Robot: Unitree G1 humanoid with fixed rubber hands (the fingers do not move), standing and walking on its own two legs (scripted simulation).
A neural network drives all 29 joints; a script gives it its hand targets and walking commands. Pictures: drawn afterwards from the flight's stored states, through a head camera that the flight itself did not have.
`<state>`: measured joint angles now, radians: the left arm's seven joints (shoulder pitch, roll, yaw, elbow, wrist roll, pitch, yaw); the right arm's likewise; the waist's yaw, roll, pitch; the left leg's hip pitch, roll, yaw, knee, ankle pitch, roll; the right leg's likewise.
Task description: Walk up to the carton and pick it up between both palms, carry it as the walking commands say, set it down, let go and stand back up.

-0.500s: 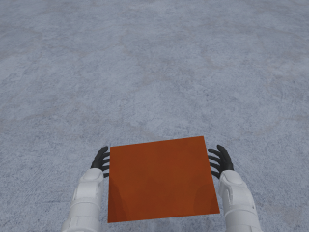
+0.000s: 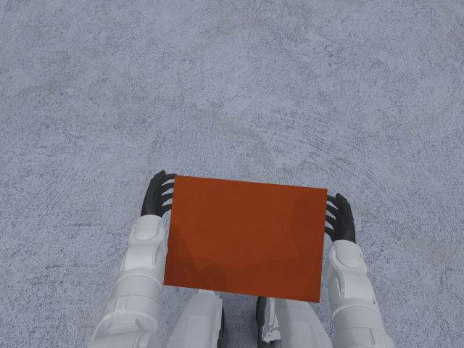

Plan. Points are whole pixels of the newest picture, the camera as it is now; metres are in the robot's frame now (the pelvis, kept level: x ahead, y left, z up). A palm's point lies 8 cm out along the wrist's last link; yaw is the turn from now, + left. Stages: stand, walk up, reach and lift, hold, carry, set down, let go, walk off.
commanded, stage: set down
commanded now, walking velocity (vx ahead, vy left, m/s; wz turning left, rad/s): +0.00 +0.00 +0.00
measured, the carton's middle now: (245, 229) +0.33 -0.01 -0.17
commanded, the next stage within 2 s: none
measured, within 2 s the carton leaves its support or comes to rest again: neither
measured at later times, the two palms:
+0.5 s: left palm (160, 220) +0.34 +0.18 -0.16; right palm (320, 226) +0.33 -0.17 -0.16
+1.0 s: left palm (174, 217) +0.38 +0.17 -0.26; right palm (312, 222) +0.36 -0.18 -0.25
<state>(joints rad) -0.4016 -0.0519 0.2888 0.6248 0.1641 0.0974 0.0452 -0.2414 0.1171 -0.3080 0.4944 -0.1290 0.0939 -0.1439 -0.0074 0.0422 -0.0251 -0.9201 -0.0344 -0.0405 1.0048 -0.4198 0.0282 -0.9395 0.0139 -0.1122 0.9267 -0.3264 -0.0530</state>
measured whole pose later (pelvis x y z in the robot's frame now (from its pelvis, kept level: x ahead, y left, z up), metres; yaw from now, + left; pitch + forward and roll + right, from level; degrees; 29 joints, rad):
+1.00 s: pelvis -0.05 +0.00 -0.17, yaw -1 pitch +34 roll -3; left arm -0.77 0.02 0.31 0.69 0.14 0.21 0.11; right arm -0.68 0.02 -0.40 0.54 -0.11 0.26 -0.14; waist 0.02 0.02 -0.06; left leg -1.71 -0.05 -0.02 1.71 -0.59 0.03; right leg -1.74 0.01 -0.11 1.63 -0.48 -0.06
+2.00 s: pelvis -0.10 +0.00 -0.30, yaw -1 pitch +23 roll -2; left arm -1.36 0.27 0.28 0.90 -0.01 0.25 0.07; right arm -1.26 -0.25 -0.29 0.79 0.07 0.28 -0.16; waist -0.01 0.01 0.52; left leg -1.95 -0.05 0.02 2.15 -0.60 0.03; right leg -1.99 0.01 -0.10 2.06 -0.46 -0.06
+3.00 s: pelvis -0.08 +0.00 -0.34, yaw -1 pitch +23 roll -1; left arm -1.34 0.27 0.28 0.91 -0.01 0.20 0.01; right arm -1.27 -0.32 -0.19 0.88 0.13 0.21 -0.14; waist -0.02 0.00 0.52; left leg -2.02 -0.03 0.03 2.31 -0.69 0.03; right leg -2.10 0.04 -0.10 2.22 -0.53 -0.06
